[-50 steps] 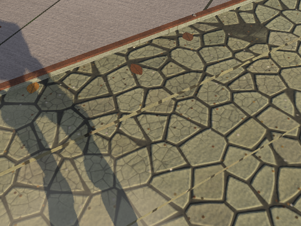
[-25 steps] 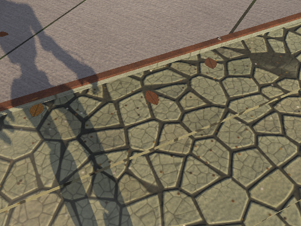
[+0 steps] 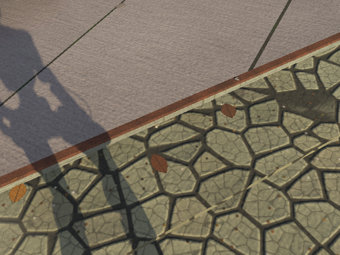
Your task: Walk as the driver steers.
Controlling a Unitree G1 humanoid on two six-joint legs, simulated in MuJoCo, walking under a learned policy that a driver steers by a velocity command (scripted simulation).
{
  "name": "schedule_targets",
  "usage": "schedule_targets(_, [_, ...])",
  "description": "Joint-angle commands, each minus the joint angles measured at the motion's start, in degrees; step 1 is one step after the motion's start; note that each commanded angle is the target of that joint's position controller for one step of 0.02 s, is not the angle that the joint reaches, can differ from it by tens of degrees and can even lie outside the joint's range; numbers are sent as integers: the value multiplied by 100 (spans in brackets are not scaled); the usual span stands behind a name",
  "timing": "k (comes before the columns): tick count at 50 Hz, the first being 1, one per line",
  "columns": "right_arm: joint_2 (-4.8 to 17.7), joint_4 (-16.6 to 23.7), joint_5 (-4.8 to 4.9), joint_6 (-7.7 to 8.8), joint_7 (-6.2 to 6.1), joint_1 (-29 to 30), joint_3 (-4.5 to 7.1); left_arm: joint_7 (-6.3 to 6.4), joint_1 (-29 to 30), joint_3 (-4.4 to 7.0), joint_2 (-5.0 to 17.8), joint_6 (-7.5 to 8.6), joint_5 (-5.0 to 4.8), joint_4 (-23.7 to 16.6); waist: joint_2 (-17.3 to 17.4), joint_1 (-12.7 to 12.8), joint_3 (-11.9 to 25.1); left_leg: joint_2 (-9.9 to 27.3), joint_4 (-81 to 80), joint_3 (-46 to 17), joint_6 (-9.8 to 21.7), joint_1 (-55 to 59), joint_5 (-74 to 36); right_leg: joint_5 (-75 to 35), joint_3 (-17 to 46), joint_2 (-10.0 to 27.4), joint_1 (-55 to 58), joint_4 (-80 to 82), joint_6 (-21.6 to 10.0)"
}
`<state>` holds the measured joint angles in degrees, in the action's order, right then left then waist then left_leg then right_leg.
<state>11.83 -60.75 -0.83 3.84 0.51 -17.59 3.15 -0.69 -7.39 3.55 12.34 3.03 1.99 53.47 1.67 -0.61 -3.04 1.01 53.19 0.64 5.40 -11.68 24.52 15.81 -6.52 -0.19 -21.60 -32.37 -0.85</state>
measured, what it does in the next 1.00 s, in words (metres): walks ahead: left foot, then right foot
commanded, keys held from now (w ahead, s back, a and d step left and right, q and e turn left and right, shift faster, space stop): w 0.96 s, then w+q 0.04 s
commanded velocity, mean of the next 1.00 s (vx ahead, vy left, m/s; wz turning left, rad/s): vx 0.50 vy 0.00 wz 0.00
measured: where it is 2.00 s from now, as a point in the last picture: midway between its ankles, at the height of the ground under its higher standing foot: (152, 127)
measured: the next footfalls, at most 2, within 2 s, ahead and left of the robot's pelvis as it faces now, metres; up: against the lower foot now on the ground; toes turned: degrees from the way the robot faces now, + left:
left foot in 0.44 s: +0.43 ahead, +0.12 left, +0.01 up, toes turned +5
right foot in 0.94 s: +0.71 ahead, -0.08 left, +0.03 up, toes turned -7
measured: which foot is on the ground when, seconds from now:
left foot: up 0.00-0.42, down 0.44-0.98, up 1.00-1.00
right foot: down 0.00-0.48, up 0.50-0.92, down 0.94-1.00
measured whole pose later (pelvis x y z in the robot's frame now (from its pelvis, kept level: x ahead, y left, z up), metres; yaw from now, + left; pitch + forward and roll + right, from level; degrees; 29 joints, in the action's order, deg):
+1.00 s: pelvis +0.56 +0.01 +0.01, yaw +0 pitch +0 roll -1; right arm 10.7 -61.6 -0.1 4.7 -0.2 -22.2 3.0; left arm -1.0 -2.1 2.7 11.0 2.9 2.0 50.8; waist 2.0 -1.8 -2.8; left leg 1.6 42.3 3.2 7.8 -3.1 17.9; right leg 8.9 -8.2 -0.2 -28.0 -36.8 -5.5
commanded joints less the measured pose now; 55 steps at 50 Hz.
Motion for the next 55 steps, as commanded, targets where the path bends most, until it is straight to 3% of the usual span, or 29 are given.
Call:
schedule_targets(1, [465, 517, 48, 98, 74, 394, 99, 50, -760, 127, 660, 115, -39, 128, -175, 136, 296, 320, 1527, -349, 29, -2334, -847, 524, 2533, 1625, 1814, 2235, -857])
schedule_targets(3, [287, 479, -81, -36, 96, 215, 73, 48, -734, 21, 340, 179, -73, 245, -475, -100, 279, 422, 1285, -269, -73, -1925, -1029, -1, 1846, 1278, 1360, 2344, -654])
schedule_targets(8, [318, 727, -138, -245, 150, 832, 56, 73, -1336, 45, 538, 279, -87, 403, -471, -19, -122, 555, 925, -60, -313, -2639, -1713, -179, 1511, 1264, 1307, 2795, -958])
schedule_targets(13, [299, 1099, -101, -197, 144, 1792, 3, 103, -1873, -2, 426, 326, -85, 555, -445, 256, -337, 534, -516, 154, -507, -2973, -2145, -1337, 1050, 1175, 1932, 2799, -1070])
schedule_targets(18, [314, 1359, -73, -167, 127, 2235, -26, 159, -2162, 21, 466, 301, -53, 704, -599, 382, -394, 364, -1506, 362, -275, -2684, -2053, -2241, 802, 1327, 2635, 2565, -1028])
schedule_targets(21, [371, 1334, -61, -95, 84, 1865, 24, 191, -1962, 58, 582, 259, -32, 719, -678, 131, -262, 70, -2010, 538, 15, -1814, -1575, -3948, 539, 1352, 2748, 1873, -859])
schedule_targets(22, [461, 1205, -60, -65, 42, 1366, 82, 185, -1901, 87, 678, 235, -33, 732, -708, -104, 20, -123, -2190, 581, 128, -1155, -1374, -4780, 480, 1327, 2738, 1219, -793])
schedule_targets(23, [573, 872, -88, -15, -4, 394, 162, 172, -1822, 86, 667, 191, -56, 712, -459, -502, 537, -349, -2588, 731, 263, 5, -1603, -5014, 286, 1101, 2509, 73, -667])
schedule_targets(24, [993, 565, -217, 37, -72, -653, 315, 143, -1927, 22, 455, 171, -113, 613, 119, -748, 1270, 417, -2501, -55, 621, 1986, -1576, -3586, 220, 865, 1166, -1527, -499])
schedule_targets(25, [1474, 392, -218, 6, -116, -1350, 459, 23, -2243, -104, -48, 170, -322, 430, 1392, -773, 2222, 2085, -3107, -2740, 1449, 3811, -562, 712, 137, -145, -972, -3763, -211])
schedule_targets(26, [1144, 437, -124, -46, -122, -1009, 374, 35, -1389, 36, 493, 198, -190, 308, 480, -724, 1781, 1934, -3947, -3324, 1117, 3050, -104, 1204, 917, -101, -1495, -4218, -338])
schedule_targets(27, [1000, 607, -133, -33, -137, -184, 299, 3, -1109, 56, 508, 230, -238, 120, 496, -395, 1040, 1891, -3952, -2682, 1084, 2322, -430, 607, 932, 181, -1769, -4279, -397])
schedule_targets(28, [626, 660, -158, 19, -114, 142, 207, -13, -931, 37, 467, 249, -215, 160, 29, -256, 747, 1677, -4019, -2189, 946, 1731, -981, 263, 953, 389, -1634, -4036, -416])
schedule_targets(30, [254, 534, -58, 109, -144, 328, 91, -53, -1001, 2, 240, 94, -41, 209, 68, 108, 415, 1225, -4287, -1284, 650, 709, -1333, 75, 899, 566, -1009, -3571, -304])
schedule_targets(32, [315, 387, -20, 213, -171, 62, 78, -124, -989, -23, 94, -47, 20, 182, 130, 207, 318, 1131, -4439, -940, 695, 428, -1699, -3, 757, 530, -894, -3340, -183])
schedule_targets(35, [454, 250, -17, 279, -171, -167, 97, -174, -240, -37, 181, -150, 57, -115, 168, 187, -21, 991, -4724, -631, 757, 419, -1742, -492, 544, 604, -1397, -2670, 26])
schedule_targets(40, [538, 188, -34, 249, -134, -409, 105, -151, 711, -127, 189, -181, -64, -488, 244, 24, -212, 879, -4860, -241, 698, 561, -1990, -1205, 331, 538, -1147, -906, 98])
schedule_targets(43, [660, 74, -34, 205, -146, -697, 141, -82, 1005, -118, 281, -208, -52, -640, 227, -96, -334, 1140, -4896, -218, 696, 976, -2373, -912, 124, 431, -947, -381, -97])
schedule_targets(45, [672, 22, -57, 169, -159, -733, 145, -62, 819, -51, 385, -160, -61, -627, 228, -17, -242, 1230, -4475, -102, 680, 1384, -3187, -526, -47, 282, -774, -277, -305])
schedule_targets(46, [702, 19, -75, 162, -149, -674, 146, -48, 493, -15, 392, -115, -71, -544, 293, 150, -72, 1194, -3931, 30, 630, 1445, -4116, -344, -116, 134, -326, -155, -420])
schedule_targets(47, [704, 18, -82, 136, -130, -573, 139, -25, -322, 41, 407, -53, -66, -268, 190, 521, 327, 980, -2864, 281, 542, 1362, -4891, -400, -263, -108, 587, 217, -516])
schedule_targets(48, [465, 117, 61, 160, -70, -699, 87, 22, -1371, 170, 617, -28, -76, 112, -513, 793, 1199, 425, -1262, 573, 251, 150, -4822, -29, 461, 124, 2485, 251, -765])
schedule_targets(49, [535, 384, 283, 190, -48, -963, 59, 36, -2380, 401, 1429, -19, 70, 237, -1821, 1048, 2040, -371, 1565, 794, -87, -1522, -2511, 1193, 3545, 2000, 3804, 1354, -1703])
schedule_targets(50, [595, 314, 123, 170, -72, -797, 112, 35, -1738, 314, 1290, 4, 83, 126, -980, 710, 1857, -422, 2461, -317, 20, -2187, 70, 1018, 4500, 2389, 3533, 2110, -1717])
schedule_targets(51, [478, 393, 112, 105, -67, -388, 112, 76, -1047, 238, 999, 39, 3, 54, -265, 445, 972, -19, 2738, -474, 8, -2361, -266, 1389, 3449, 2263, 2537, 2032, -1469])
schedule_targets(52, [410, 547, 95, 101, -33, -130, 95, 98, -684, 130, 654, 114, -15, 23, -93, 227, 527, 294, 2240, -458, 40, -2299, -663, 1028, 2815, 2053, 1805, 2220, -1163])
schedule_targets(53, [312, 563, 3, 57, -26, -71, 103, 107, -579, 76, 472, 182, -31, 130, -222, 56, 251, 435, 1992, -458, 54, -2165, -858, 514, 2241, 1805, 1406, 2294, -916])
schedule_targets(54, [249, 461, -65, -28, -18, -329, 101, 100, -479, 27, 271, 214, -49, 171, -375, -123, 171, 498, 1829, -439, 30, -1863, -1024, 134, 1653, 1549, 1062, 2331, -668])
schedule_targets(55, [219, 427, -77, -111, 16, -455, 106, 98, -548, 7, 197, 251, -46, 207, -533, -168, 217, 505, 1750, -408, -4, -1707, -1059, -85, 1345, 1482, 949, 2342, -620])
Velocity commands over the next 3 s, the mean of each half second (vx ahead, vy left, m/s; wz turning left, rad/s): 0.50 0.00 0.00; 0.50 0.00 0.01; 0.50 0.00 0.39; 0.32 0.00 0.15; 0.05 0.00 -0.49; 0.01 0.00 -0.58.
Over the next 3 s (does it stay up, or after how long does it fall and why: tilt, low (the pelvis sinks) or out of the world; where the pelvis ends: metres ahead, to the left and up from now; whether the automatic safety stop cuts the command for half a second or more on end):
stays up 1.13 0.22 0.08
